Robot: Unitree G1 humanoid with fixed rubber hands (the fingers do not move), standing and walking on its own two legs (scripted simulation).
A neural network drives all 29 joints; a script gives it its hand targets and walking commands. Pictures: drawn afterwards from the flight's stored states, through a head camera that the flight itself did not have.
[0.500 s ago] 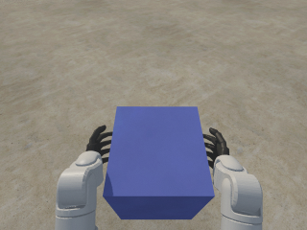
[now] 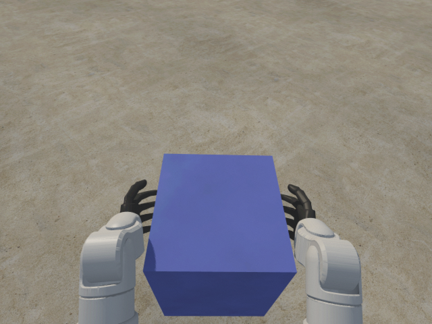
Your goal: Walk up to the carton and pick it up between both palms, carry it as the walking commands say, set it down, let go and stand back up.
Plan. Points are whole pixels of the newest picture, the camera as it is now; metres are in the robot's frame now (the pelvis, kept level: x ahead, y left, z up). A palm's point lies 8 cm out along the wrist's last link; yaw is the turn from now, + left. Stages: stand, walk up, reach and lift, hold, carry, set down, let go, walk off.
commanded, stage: carry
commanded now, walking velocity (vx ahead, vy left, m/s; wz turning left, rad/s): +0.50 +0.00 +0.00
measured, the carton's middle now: (216, 238) +0.28 +0.00 +0.01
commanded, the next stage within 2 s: none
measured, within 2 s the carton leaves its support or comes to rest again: neither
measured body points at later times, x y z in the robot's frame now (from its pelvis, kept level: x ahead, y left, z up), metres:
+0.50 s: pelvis +0.33 -0.02 +0.02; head +0.34 -0.03 +0.47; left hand +0.59 +0.15 +0.09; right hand +0.62 -0.14 +0.09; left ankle +0.34 +0.11 -0.68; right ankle +0.28 -0.11 -0.73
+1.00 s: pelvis +0.67 +0.02 +0.01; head +0.68 +0.01 +0.46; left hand +0.95 +0.17 +0.09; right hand +0.95 -0.13 +0.09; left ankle +0.57 +0.12 -0.73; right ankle +0.77 -0.09 -0.71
